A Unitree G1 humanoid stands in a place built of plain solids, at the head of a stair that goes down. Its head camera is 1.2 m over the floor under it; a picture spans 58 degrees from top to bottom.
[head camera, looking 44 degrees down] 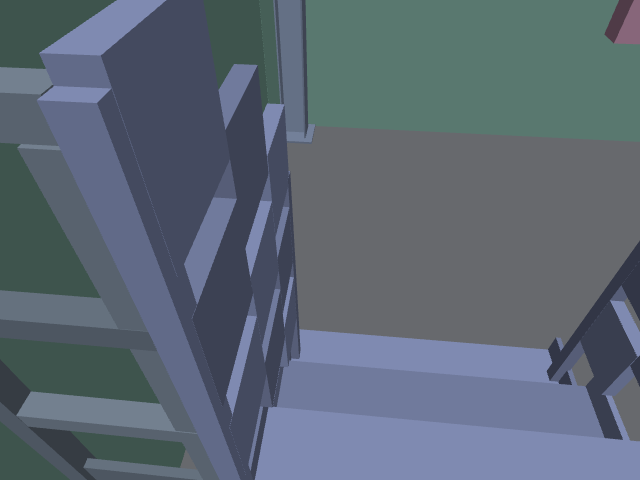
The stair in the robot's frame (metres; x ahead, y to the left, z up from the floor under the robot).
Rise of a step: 0.19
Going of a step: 0.28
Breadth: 1.22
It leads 6 degrees to the right of straight ahead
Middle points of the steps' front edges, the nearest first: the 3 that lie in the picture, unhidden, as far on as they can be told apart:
0.59 -0.42 -0.18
0.87 -0.44 -0.37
1.15 -0.47 -0.56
